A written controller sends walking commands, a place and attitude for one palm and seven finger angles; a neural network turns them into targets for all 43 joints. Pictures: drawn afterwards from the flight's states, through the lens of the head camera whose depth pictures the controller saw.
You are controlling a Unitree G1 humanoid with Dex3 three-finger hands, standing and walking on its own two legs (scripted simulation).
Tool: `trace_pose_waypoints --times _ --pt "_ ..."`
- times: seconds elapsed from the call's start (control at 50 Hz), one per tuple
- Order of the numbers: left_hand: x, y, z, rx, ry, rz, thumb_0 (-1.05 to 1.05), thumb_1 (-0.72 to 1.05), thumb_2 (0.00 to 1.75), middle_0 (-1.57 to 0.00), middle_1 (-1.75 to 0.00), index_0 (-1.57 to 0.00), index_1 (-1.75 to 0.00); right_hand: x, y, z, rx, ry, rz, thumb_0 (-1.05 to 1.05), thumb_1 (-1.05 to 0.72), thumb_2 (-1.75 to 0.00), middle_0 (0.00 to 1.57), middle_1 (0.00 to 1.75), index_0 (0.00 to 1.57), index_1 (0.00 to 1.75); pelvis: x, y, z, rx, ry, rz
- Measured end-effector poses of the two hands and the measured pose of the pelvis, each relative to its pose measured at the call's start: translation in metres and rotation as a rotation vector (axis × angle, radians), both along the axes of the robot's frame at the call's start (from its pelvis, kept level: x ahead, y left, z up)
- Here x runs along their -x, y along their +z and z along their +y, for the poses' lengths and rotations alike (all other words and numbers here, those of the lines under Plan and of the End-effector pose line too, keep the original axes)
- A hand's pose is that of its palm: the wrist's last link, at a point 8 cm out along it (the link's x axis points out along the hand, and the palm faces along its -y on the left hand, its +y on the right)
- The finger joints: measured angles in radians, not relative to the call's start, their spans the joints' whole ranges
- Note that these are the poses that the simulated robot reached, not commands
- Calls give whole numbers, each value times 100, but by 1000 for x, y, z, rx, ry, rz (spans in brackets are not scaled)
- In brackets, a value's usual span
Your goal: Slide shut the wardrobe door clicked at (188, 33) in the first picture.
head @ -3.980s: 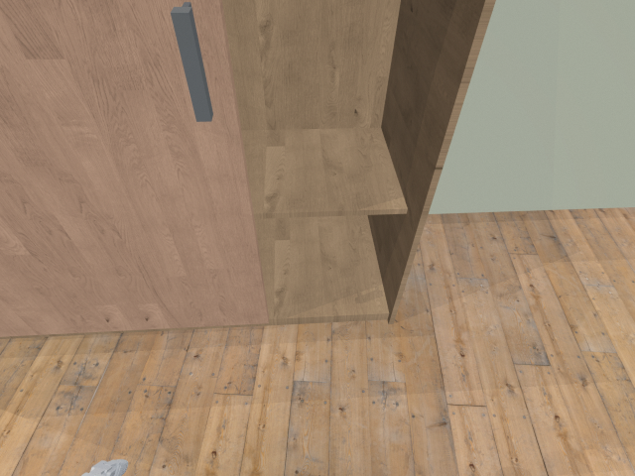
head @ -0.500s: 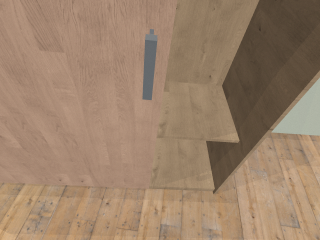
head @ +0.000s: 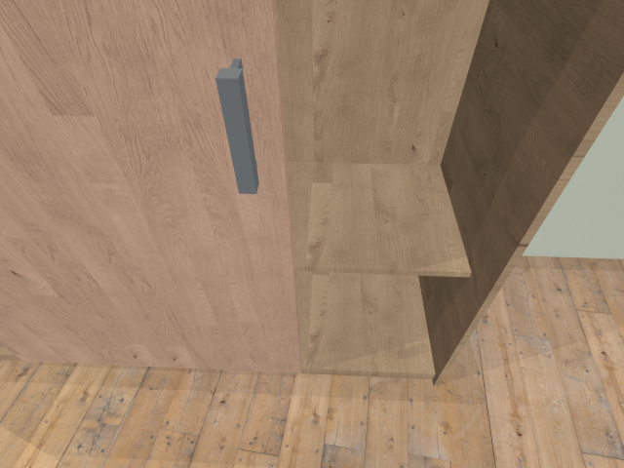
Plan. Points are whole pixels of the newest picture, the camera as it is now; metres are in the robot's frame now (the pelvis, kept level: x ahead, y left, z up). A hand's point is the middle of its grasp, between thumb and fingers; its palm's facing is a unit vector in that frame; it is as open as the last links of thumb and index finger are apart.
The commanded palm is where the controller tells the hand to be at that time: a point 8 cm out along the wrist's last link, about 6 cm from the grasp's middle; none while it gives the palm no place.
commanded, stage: come to a stop and stand still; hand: left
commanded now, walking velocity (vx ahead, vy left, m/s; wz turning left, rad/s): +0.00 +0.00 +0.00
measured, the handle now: (243, 129) +0.50 +0.12 +0.19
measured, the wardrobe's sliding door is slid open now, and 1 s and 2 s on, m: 0.43 0.43 0.43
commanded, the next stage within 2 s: look again from close up in 0.96 s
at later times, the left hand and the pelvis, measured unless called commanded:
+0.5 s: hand out of the picture -0.01 +0.18 -0.17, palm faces +0.06 -0.98 -0.19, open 7.4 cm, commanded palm none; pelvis +0.02 +0.01 +0.00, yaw +0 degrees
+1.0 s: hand out of the picture +0.00 +0.20 -0.17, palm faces +0.05 -0.98 -0.19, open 7.4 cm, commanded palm none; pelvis +0.02 +0.03 +0.00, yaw +0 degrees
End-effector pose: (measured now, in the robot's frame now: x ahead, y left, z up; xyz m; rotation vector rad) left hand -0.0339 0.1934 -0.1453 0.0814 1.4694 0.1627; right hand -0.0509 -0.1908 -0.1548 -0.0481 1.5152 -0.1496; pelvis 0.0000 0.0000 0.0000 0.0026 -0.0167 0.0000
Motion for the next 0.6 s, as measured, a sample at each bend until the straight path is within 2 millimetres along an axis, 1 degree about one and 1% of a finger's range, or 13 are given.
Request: trace_pose_waypoints --times 0.06,0.14,0.22,0.32,0.44,0.6 --pt "9 -1 -9 18 18 31 1 91 89 -20 -30 -20 -30 -12 1 -5 15 13 -9 0 -91 -90 20 30 19 30 -3 0 -1 0 1 2" --pt "14 -1 -12 26 32 56 1 91 89 -20 -30 -20 -30 -30 1 -12 36 25 -36 0 -91 -90 19 30 19 30 -8 0 0 -2 0 1" --pt "12 0 -7 16 36 58 1 91 89 -20 -30 -20 -30 -47 2 -15 52 37 -70 0 -91 -90 19 30 19 30 -12 0 1 -3 0 -1" --pt "2 0 6 -8 29 34 1 90 89 -20 -30 -20 -30 -60 2 -18 69 45 -96 1 -92 -90 19 30 19 30 -16 0 5 -4 -2 -6" --pt "-14 1 25 -33 7 1 1 91 89 -20 -30 -20 -30 -65 4 -14 73 46 -113 1 -93 -90 19 30 19 30 -18 0 12 -6 -6 -11" --pt "-32 3 43 -51 -20 -36 0 91 89 -19 -30 -20 -30 -56 4 -1 56 44 -94 1 -92 -90 19 30 19 30 -18 1 20 -8 -9 -11"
